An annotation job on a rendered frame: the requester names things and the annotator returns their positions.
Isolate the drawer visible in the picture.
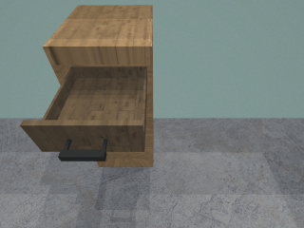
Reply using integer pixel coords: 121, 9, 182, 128
20, 66, 147, 152

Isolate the handle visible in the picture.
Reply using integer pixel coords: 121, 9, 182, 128
58, 139, 108, 162

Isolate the cabinet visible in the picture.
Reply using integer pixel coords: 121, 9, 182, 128
43, 5, 154, 167

